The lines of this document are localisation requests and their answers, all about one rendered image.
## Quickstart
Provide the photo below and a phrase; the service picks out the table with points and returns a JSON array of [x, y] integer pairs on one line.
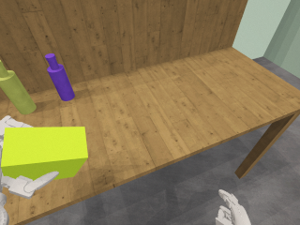
[[155, 82]]

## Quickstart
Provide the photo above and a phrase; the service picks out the robot left forearm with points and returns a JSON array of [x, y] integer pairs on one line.
[[4, 217]]

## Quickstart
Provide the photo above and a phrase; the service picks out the right robot hand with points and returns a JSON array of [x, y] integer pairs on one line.
[[237, 215]]

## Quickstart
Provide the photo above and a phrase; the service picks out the left robot hand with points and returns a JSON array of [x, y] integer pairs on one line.
[[21, 186]]

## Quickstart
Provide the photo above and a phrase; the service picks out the sponge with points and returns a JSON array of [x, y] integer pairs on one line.
[[35, 151]]

